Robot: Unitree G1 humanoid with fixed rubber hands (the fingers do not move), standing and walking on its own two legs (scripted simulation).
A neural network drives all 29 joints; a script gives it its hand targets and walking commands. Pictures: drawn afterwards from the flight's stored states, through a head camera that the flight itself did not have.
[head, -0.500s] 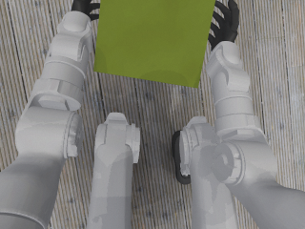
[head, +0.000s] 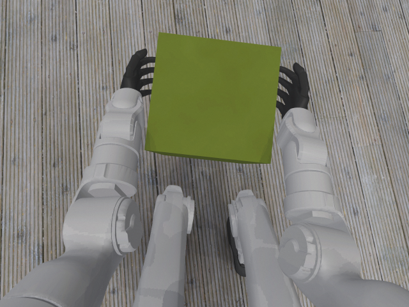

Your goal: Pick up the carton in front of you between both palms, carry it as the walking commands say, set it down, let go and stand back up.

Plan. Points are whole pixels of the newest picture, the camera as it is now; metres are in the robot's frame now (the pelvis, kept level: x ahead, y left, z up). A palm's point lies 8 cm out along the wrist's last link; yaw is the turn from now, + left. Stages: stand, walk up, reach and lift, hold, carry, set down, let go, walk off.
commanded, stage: reach and lift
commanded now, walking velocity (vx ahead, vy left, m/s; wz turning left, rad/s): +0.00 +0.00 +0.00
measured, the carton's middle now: (210, 112) +0.47 +0.03 -0.14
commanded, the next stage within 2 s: none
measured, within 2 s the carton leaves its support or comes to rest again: neither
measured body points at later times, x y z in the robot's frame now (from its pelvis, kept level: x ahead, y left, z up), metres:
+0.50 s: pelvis +0.05 +0.00 +0.15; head +0.18 +0.03 +0.57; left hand +0.44 +0.17 +0.09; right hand +0.44 -0.13 +0.11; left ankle +0.11 +0.12 -0.47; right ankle +0.10 -0.14 -0.47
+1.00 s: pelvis +0.10 -0.01 +0.26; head +0.09 +0.01 +0.71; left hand +0.40 +0.16 +0.24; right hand +0.42 -0.14 +0.26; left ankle +0.11 +0.12 -0.47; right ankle +0.10 -0.14 -0.47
